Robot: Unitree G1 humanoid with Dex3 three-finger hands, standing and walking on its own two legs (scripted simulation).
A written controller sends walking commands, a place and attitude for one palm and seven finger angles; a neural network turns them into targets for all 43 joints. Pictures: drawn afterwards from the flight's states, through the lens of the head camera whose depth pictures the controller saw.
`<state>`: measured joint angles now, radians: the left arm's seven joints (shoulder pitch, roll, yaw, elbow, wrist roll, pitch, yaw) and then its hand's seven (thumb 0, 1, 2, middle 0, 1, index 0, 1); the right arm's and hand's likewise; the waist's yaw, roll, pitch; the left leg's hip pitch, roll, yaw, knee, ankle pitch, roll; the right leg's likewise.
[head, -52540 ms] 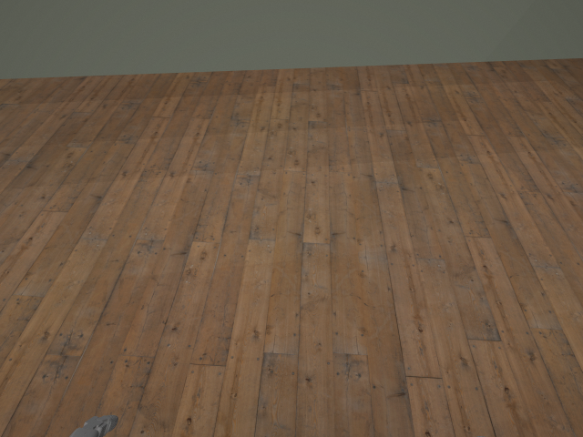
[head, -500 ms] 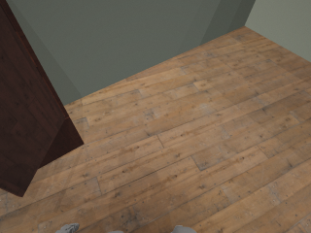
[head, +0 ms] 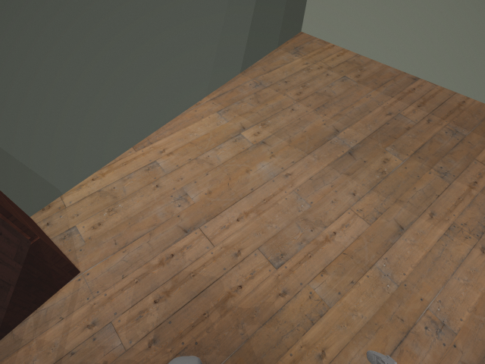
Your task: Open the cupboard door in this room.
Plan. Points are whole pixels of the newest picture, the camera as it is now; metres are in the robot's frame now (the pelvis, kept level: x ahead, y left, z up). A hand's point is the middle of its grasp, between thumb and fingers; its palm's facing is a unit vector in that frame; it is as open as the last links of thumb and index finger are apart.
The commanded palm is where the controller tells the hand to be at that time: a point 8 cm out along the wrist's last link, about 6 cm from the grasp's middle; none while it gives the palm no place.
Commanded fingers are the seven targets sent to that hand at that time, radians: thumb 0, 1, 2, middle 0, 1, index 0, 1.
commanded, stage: walk to a spot facing it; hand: left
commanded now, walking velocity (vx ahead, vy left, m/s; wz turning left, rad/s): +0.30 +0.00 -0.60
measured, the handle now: out of the picture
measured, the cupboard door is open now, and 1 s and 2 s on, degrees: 44 44 44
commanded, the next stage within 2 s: turn to face it in 1.00 s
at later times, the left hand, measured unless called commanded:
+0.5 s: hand (220, 261) +0.34 +0.08 -0.16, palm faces -0.30 -0.92 -0.25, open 7.4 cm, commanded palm none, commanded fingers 0.00 0.90 0.90 -0.20 -0.30 -0.20 -0.30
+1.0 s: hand (259, 199) +0.51 +0.00 -0.16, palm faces -0.43 -0.89 -0.18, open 7.4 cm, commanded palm none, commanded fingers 0.00 0.90 0.90 -0.20 -0.30 -0.20 -0.30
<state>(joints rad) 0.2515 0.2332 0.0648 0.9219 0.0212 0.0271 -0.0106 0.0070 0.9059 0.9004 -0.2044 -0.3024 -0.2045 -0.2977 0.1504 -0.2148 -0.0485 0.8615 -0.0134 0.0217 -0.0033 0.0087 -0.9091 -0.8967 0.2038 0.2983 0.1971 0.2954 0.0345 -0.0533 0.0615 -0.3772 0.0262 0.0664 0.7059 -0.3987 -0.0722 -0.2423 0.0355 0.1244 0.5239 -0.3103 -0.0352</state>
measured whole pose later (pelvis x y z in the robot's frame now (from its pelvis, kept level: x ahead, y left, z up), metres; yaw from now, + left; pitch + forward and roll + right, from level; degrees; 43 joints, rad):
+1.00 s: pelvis +0.37 -0.15 +0.00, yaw -28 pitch +2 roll +0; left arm 0.21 0.22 0.07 0.98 0.02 0.00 -0.05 0.01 0.91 0.90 -0.20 -0.30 -0.20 -0.30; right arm 0.30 -0.18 -0.04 0.99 -0.04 -0.06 -0.01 0.00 -0.94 -0.90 0.21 0.30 0.20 0.30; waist 0.01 -0.01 0.05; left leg -0.17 0.10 0.16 0.40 -0.25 -0.03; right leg -0.50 -0.07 -0.06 0.85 -0.31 -0.01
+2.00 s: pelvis +0.55 -0.32 -0.01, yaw +0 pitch +1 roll +2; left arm 0.24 0.22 0.04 0.92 0.02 0.01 0.01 0.01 0.91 0.90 -0.20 -0.30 -0.20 -0.30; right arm 0.12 -0.26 -0.07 0.90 -0.01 0.07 0.02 0.01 -0.91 -0.90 0.20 0.30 0.19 0.29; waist 0.01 -0.06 0.09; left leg -0.36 0.02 0.11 0.67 -0.37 -0.05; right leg -0.23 -0.16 -0.21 0.58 -0.35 0.03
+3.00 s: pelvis +0.57 -0.39 -0.01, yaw +37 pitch +1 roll +0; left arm 0.17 0.27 0.06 0.86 0.01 0.03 0.01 0.01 0.91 0.90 -0.20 -0.30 -0.20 -0.30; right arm 0.17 -0.23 -0.07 0.91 -0.02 0.07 0.00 0.01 -0.90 -0.90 0.21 0.30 0.20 0.30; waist 0.00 0.00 0.07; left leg -0.38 -0.03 -0.10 0.61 -0.28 -0.02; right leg -0.30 -0.05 -0.02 0.58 -0.33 0.04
